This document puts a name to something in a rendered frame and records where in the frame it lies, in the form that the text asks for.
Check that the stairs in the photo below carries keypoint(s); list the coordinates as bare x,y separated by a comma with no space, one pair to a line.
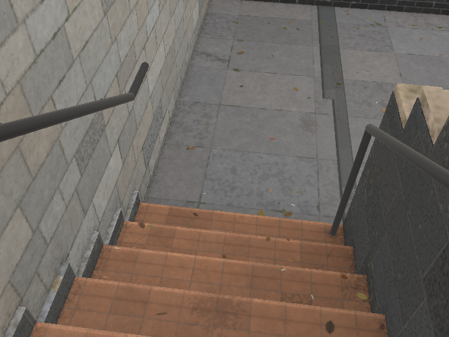
184,272

